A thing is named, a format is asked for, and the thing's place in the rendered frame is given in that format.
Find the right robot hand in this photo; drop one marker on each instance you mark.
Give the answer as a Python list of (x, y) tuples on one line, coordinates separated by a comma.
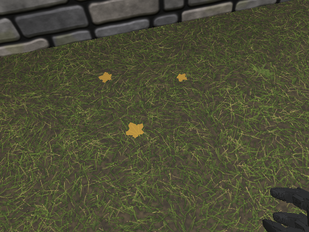
[(295, 222)]

